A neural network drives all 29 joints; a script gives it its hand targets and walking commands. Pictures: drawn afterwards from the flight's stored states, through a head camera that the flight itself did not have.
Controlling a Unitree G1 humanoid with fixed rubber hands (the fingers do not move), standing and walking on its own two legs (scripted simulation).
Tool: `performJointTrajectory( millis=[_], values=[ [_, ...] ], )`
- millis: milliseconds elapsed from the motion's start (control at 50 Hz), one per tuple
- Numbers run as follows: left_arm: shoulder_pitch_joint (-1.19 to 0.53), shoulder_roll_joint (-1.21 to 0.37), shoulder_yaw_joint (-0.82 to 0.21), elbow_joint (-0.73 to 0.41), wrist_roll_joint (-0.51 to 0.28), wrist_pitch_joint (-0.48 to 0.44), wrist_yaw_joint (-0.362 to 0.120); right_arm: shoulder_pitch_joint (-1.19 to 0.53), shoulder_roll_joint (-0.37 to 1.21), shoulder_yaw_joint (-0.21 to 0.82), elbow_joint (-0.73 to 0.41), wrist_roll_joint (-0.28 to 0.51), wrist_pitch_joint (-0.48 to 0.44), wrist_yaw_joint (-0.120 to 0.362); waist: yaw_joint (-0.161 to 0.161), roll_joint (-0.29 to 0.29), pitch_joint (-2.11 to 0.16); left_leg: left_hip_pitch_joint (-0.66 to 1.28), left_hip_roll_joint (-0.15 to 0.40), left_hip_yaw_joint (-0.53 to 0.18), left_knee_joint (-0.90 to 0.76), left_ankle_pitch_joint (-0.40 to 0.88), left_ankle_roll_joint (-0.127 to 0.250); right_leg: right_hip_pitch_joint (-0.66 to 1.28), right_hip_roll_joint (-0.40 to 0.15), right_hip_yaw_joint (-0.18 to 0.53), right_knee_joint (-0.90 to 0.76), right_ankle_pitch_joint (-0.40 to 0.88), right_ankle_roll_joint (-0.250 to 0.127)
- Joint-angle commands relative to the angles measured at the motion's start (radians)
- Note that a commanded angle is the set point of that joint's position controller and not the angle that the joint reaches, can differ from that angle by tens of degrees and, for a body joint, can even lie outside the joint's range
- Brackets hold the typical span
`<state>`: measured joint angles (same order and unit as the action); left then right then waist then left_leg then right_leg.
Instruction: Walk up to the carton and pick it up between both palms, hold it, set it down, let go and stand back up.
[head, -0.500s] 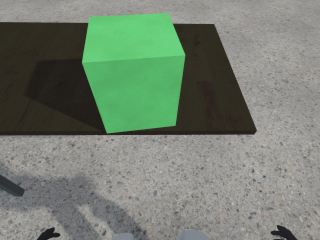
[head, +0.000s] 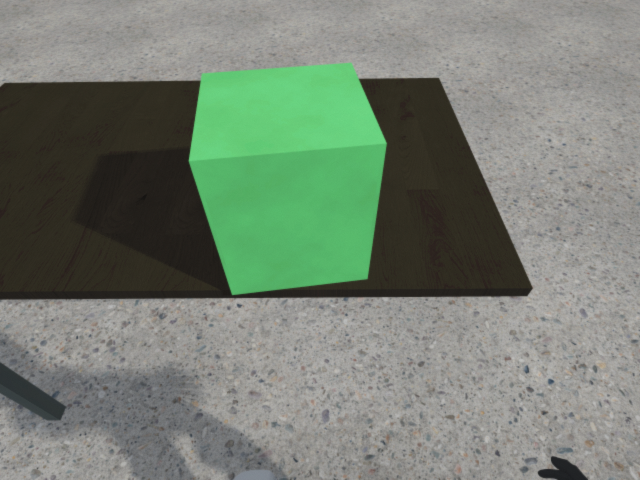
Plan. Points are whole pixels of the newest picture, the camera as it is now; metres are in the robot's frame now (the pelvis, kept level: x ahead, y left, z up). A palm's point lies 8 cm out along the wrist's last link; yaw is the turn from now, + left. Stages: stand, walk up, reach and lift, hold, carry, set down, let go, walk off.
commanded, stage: walk up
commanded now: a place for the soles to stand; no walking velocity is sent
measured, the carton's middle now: (289, 182) +0.49 +0.04 +0.11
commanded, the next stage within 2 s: none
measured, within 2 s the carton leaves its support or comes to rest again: neither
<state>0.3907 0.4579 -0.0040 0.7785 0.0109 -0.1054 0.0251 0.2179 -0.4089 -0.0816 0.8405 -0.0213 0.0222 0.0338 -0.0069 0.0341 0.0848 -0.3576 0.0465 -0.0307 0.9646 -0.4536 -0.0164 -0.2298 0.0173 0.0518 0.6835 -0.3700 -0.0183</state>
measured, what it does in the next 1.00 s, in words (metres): steps to the left: left foot, then right foot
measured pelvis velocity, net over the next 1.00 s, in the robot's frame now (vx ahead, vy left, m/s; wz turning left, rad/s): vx -0.01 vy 0.10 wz -0.16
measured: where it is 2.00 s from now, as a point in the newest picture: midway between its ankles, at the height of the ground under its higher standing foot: outside the picture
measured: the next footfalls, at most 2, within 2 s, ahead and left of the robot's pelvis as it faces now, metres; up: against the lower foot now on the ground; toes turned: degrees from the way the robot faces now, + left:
left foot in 0.18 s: +0.10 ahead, +0.17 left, +0.00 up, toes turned +1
right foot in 0.74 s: +0.05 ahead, +0.02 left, +0.00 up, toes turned -4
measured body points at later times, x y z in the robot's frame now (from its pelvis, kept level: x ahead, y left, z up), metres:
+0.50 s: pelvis +0.03 +0.14 +0.00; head +0.05 +0.18 +0.44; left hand +0.15 +0.46 -0.13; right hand +0.09 -0.20 -0.07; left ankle +0.06 +0.18 -0.72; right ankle +0.05 -0.04 -0.66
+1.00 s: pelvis -0.01 +0.10 +0.01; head -0.01 +0.10 +0.46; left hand +0.07 +0.42 -0.09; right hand +0.04 -0.24 -0.09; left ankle +0.05 +0.18 -0.71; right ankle +0.01 +0.02 -0.72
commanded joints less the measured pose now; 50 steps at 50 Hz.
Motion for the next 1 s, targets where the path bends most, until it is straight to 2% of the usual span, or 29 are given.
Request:
performJointTrajectory(
  millis=[0, 40, 80, 100, 120, 140, 160, 180, 200, 240, 300, 360, 440, 460, 480, 520, 560, 620, 660, 700, 760, 780, 800, 840, 860, 900, 920, 940, 980],
  values=[
    [0.06, 0.326, 0.136, -0.006, -0.002, -0.034, 0.039, -0.113, -0.236, -0.084, -0.163, -0.022, -0.004, 0.038, 0.035, -0.076, 0.042, -0.267, 0.048, -0.048, 0.038, -0.064, 0.036, 0.023, -0.322, 0.446, -0.28, 0.236, -0.251],
    [0.032, 0.312, 0.125, -0.022, -0.001, -0.02, 0.028, -0.08, -0.226, -0.087, -0.142, -0.003, -0.013, 0.033, 0.016, -0.18, 0.087, -0.16, 0.034, -0.027, -0.065, -0.05, 0.053, -0.088, -0.297, 0.379, -0.281, 0.251, -0.223],
    [-0.077, 0.311, 0.118, -0.045, 0.007, -0.005, 0.02, 0.033, -0.214, -0.09, -0.128, 0.015, -0.029, 0.032, -0.064, -0.212, 0.028, 0.073, 0.001, 0.025, -0.281, -0.023, 0.073, -0.199, -0.236, 0.234, -0.17, 0.211, -0.195],
    [-0.101, 0.267, 0.103, -0.049, 0.001, 0.003, 0.017, 0.143, -0.222, -0.1, -0.064, 0.013, -0.037, 0.023, -0.12, -0.196, 0.018, 0.285, -0.031, 0.051, -0.378, 0.116, 0.079, -0.321, -0.162, 0.132, -0.057, 0.157, -0.119],
    [-0.099, 0.192, 0.074, -0.058, 0.002, 0.004, 0.019, 0.267, -0.27, -0.117, -0.021, 0.006, -0.053, 0.008, -0.176, -0.024, 0.005, 0.378, 0.074, -0.167, -0.586, 0.027, 0.088, -0.396, -0.048, 0.041, 0.306, 0.186, -0.066],
    [-0.042, 0.085, 0.037, -0.077, -0.016, -0.001, 0.025, 0.227, -0.365, -0.121, -0.037, 0.009, -0.066, -0.008, -0.124, 0.26, 0.01, 0.349, 0.288, -0.516, -0.686, 0.302, 0.095, -0.515, 0.092, 0.021, 0.492, -0.178, 0.008],
    [0.019, 0.152, 0.058, -0.057, -0.017, 0.017, 0.038, 0.182, -0.354, -0.109, -0.059, 0.032, -0.066, -0.008, -0.071, 0.032, -0.039, 0.343, 0.333, -0.554, -0.641, 0.465, 0.101, -0.442, 0.071, 0.087, 0.478, -0.187, 0.007],
    [0.06, 0.163, 0.056, -0.027, -0.017, 0.026, 0.039, 0.116, -0.34, -0.1, -0.067, 0.026, -0.064, -0.017, -0.041, 0.021, -0.036, 0.295, 0.335, -0.489, -0.617, 0.496, 0.09, -0.428, 0.037, 0.056, 0.476, -0.169, 0.002],
    [-0.001, 0.202, 0.067, -0.027, -0.016, 0.031, 0.042, 0.148, -0.346, -0.102, -0.061, 0.036, -0.061, -0.018, -0.075, 0.085, -0.015, 0.244, 0.318, -0.549, -0.679, 0.508, 0.07, -0.421, 0.03, 0.089, 0.512, -0.156, -0.004],
    [0.005, 0.209, 0.075, -0.006, -0.022, 0.05, 0.026, 0.096, -0.264, -0.088, -0.071, 0.039, -0.067, -0.032, -0.035, -0.016, -0.014, 0.247, 0.239, -0.365, -0.624, 0.635, -0.049, -0.379, -0.001, 0.123, 0.508, -0.044, -0.015],
    [0.078, 0.152, 0.07, 0.015, -0.031, 0.071, 0.011, 0.161, -0.223, -0.074, -0.037, 0.048, -0.075, -0.056, -0.022, 0.078, -0.077, 0.413, 0.146, -0.19, -0.53, 0.985, -0.182, -0.382, 0.011, 0.086, 0.471, 0.019, -0.006],
    [-0.003, 0.144, 0.067, 0.023, -0.022, 0.099, 0.017, 0.142, -0.199, -0.058, -0.029, 0.043, -0.081, -0.069, -0.029, 0.062, -0.088, 0.344, 0.149, -0.221, -0.54, 0.899, -0.115, -0.352, 0.025, 0.094, 0.481, 0.046, 0.001],
    [0.025, 0.144, 0.08, 0.054, -0.021, 0.116, 0.01, 0.095, -0.219, -0.063, -0.043, 0.034, -0.081, -0.078, 0.002, 0.185, -0.047, 0.347, 0.105, -0.124, -0.63, 0.965, -0.268, -0.308, 0.063, 0.074, 0.363, 0.064, -0.006],
    [0.062, 0.137, 0.082, 0.064, -0.009, 0.114, 0.009, 0.087, -0.226, -0.069, -0.047, 0.041, -0.075, -0.081, 0.009, 0.265, -0.053, 0.312, 0.076, -0.062, -0.664, 1.041, -0.357, -0.225, 0.074, 0.025, 0.302, 0.001, -0.006],
    [0.096, 0.157, 0.092, 0.081, -0.004, 0.115, 0.013, 0.009, -0.239, -0.081, -0.068, 0.035, -0.066, -0.08, 0.036, 0.261, -0.045, 0.284, 0.073, -0.025, -0.661, 1.078, -0.364, -0.178, 0.071, -0.007, 0.25, -0.033, 0.011],
    [-0.011, 0.131, 0.074, 0.052, -0.003, 0.123, 0.009, 0.062, -0.186, -0.058, -0.047, 0.026, -0.064, -0.087, -0.015, 0.152, -0.101, 0.404, 0.134, -0.115, -0.556, 0.972, -0.17, -0.241, 0.027, 0.019, 0.189, -0.018, 0.009],
    [-0.091, 0.138, 0.062, 0.027, 0.005, 0.128, 0.006, 0.094, -0.216, -0.068, -0.037, 0.022, -0.067, -0.087, -0.034, 0.044, -0.122, 0.454, 0.197, -0.161, -0.544, 0.81, -0.065, -0.263, 0.017, 0.011, 0.102, -0.036, -0.003],
    [-0.129, 0.165, 0.075, 0.026, 0.017, 0.142, -0.003, 0.092, -0.252, -0.081, -0.044, 0.011, -0.073, -0.091, -0.049, -0.026, -0.147, 0.377, 0.344, -0.378, -0.632, 0.165, 0.058, -0.269, -0.022, 0.1, 0.138, -0.174, -0.025],
    [-0.087, 0.193, 0.098, 0.03, 0.026, 0.143, -0.022, 0.065, -0.272, -0.077, -0.041, -0.006, -0.082, -0.08, -0.029, -0.016, -0.046, 0.238, 0.316, -0.393, -0.759, -0.225, -0.038, -0.254, -0.016, 0.123, 0.157, -0.159, -0.056],
    [-0.01, 0.234, 0.124, 0.043, 0.032, 0.149, -0.033, 0.038, -0.276, -0.088, -0.049, 0.0, -0.089, -0.084, 0.005, 0.01, -0.007, 0.21, 0.286, -0.364, -0.874, -0.183, -0.186, -0.221, 0.013, 0.105, 0.158, -0.131, -0.065],
    [0.142, 0.206, 0.126, 0.096, 0.028, 0.169, -0.054, -0.047, -0.26, -0.098, -0.049, -0.005, -0.095, -0.081, 0.067, 0.086, -0.017, 0.109, 0.208, -0.161, -0.941, -0.109, -0.271, -0.037, 0.013, 0.009, 0.048, -0.117, -0.07],
    [0.138, 0.16, 0.108, 0.106, 0.022, 0.171, -0.053, -0.078, -0.249, -0.087, -0.04, -0.01, -0.093, -0.082, 0.08, 0.036, -0.027, 0.072, 0.26, -0.199, -0.905, -0.076, -0.177, -0.001, -0.038, 0.019, 0.029, -0.101, -0.066],
    [0.142, 0.171, 0.117, 0.125, 0.016, 0.17, -0.056, -0.109, -0.267, -0.095, -0.058, -0.009, -0.094, -0.075, 0.083, 0.046, -0.041, 0.019, 0.234, -0.158, -0.878, -0.12, -0.148, 0.084, -0.049, 0.04, -0.017, -0.088, -0.076],
    [0.062, 0.147, 0.11, 0.076, 0.022, 0.151, -0.053, -0.089, -0.234, -0.066, -0.025, -0.011, -0.085, -0.066, 0.081, -0.034, -0.064, 0.038, 0.223, -0.107, -0.719, -0.216, 0.048, 0.086, -0.057, 0.064, -0.165, -0.097, -0.091],
    [0.081, 0.167, 0.113, 0.07, 0.027, 0.141, -0.052, -0.067, -0.245, -0.07, -0.025, -0.015, -0.087, -0.065, 0.084, -0.048, -0.09, 0.039, 0.218, -0.095, -0.664, -0.207, 0.047, 0.106, -0.061, 0.088, -0.186, -0.112, -0.115],
    [-0.039, 0.193, 0.109, 0.005, 0.04, 0.11, -0.05, -0.025, -0.173, -0.044, -0.042, -0.002, -0.087, -0.052, 0.029, -0.216, -0.026, 0.03, 0.018, 0.108, -0.344, -0.093, 0.033, -0.048, -0.178, 0.423, -0.466, -0.246, -0.158],
    [-0.086, 0.178, 0.098, -0.023, 0.037, 0.103, -0.048, -0.012, -0.162, -0.031, -0.04, 0.008, -0.089, -0.047, 0.013, -0.21, 0.0, 0.04, -0.05, 0.085, -0.288, -0.086, 0.016, -0.083, -0.218, 0.532, -0.493, -0.279, -0.194],
    [-0.138, 0.185, 0.093, -0.039, 0.038, 0.104, -0.047, 0.02, -0.171, -0.032, -0.019, 0.017, -0.089, -0.044, -0.008, -0.221, 0.03, 0.0, -0.072, 0.054, -0.244, -0.13, 0.029, -0.129, -0.224, 0.53, -0.488, -0.298, -0.228],
    [-0.078, 0.168, 0.087, -0.028, 0.026, 0.098, -0.05, 0.009, -0.197, -0.025, -0.014, 0.021, -0.094, -0.036, 0.021, -0.191, 0.033, -0.003, -0.057, 0.048, -0.289, -0.087, 0.052, -0.084, -0.21, 0.495, -0.479, -0.278, -0.189]
  ],
)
